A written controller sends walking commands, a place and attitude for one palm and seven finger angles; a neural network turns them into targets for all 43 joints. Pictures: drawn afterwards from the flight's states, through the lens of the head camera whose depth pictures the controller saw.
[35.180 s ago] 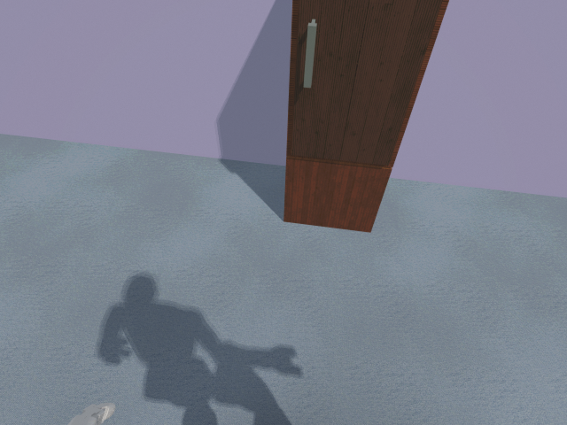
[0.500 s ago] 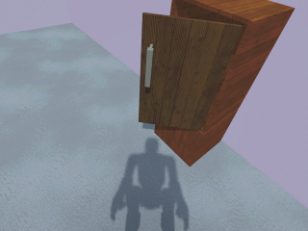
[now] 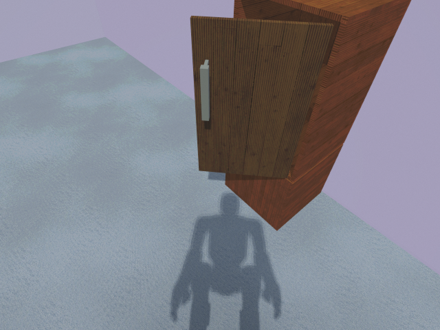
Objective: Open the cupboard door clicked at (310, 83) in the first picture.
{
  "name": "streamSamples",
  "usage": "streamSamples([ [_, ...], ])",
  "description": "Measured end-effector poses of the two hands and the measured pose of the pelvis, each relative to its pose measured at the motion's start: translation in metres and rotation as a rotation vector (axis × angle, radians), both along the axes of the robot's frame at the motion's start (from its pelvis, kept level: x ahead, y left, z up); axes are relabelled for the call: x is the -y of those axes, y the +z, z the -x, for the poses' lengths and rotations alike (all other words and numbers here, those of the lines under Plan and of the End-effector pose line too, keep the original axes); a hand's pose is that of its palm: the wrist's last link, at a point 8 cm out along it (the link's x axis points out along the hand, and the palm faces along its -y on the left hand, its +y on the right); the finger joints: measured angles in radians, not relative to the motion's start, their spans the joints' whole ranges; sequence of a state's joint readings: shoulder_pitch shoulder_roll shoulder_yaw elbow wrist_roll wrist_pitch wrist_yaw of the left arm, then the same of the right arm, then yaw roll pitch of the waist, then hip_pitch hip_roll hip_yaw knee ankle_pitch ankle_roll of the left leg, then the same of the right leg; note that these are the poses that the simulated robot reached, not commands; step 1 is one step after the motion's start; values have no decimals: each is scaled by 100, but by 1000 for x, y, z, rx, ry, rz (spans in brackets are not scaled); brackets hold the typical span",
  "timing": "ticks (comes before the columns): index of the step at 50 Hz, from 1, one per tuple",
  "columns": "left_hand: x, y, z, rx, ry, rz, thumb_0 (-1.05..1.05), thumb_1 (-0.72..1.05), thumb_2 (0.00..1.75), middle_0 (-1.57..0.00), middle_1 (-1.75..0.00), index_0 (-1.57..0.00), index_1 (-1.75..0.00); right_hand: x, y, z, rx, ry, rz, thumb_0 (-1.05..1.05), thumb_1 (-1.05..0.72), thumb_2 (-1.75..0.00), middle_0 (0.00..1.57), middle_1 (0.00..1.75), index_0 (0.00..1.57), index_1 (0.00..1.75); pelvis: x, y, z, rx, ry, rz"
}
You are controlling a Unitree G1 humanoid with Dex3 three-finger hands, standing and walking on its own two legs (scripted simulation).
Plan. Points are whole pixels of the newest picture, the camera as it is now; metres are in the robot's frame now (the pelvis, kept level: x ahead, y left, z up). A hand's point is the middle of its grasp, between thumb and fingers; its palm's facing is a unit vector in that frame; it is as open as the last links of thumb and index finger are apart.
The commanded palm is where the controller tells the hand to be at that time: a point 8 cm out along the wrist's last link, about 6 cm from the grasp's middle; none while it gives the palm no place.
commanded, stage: come to a stop and stand still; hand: left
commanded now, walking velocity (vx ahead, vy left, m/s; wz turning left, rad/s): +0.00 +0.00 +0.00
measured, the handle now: (206, 91) +0.76 +0.09 +0.05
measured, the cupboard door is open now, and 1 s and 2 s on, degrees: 44 44 44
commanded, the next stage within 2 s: look again from close up in 0.76 s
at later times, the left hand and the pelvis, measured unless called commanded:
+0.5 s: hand out of the picture +0.01 +0.14 -0.17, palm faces +0.04 -0.99 -0.16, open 7.4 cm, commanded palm none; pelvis +0.02 -0.01 +0.00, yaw +0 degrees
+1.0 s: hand out of the picture +0.03 +0.15 -0.17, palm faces +0.03 -0.98 -0.19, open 7.4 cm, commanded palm none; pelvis +0.04 -0.02 +0.00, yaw +0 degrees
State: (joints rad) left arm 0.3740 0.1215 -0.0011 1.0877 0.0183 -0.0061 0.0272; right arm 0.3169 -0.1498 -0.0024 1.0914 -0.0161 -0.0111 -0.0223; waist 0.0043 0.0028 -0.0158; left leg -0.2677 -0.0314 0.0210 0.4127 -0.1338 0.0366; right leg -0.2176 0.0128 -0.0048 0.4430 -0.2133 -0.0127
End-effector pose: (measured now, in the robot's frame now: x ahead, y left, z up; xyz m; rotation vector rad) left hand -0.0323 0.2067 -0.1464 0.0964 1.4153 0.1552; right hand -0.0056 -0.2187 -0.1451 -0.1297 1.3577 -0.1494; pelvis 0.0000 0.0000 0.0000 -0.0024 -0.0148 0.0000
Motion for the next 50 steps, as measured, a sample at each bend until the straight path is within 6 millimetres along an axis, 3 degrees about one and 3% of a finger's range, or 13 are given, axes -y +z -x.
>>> streamSamples([
  [8,11,-1,-3,-3,1,11,1,91,90,-20,-29,-20,-30,6,1,2,-19,1,0,0,-90,-90,20,30,19,30,8,0,-4,-2,1,0],
  [19,15,0,-26,25,-11,5,1,91,90,-20,-29,-20,-30,4,0,0,-45,-2,-17,0,-90,-90,20,30,20,30,14,1,-13,-4,2,-2],
  [33,10,3,-50,44,-22,-17,1,91,90,-20,-29,-20,-30,8,0,-21,-27,1,-12,0,-91,-90,20,30,20,30,15,2,-28,-3,-4,-7],
  [50,8,6,-59,30,-28,-31,1,91,90,-20,-29,-20,-30,21,1,-45,-6,20,6,0,-90,-90,20,30,20,30,19,3,-38,-4,-7,-10],
])
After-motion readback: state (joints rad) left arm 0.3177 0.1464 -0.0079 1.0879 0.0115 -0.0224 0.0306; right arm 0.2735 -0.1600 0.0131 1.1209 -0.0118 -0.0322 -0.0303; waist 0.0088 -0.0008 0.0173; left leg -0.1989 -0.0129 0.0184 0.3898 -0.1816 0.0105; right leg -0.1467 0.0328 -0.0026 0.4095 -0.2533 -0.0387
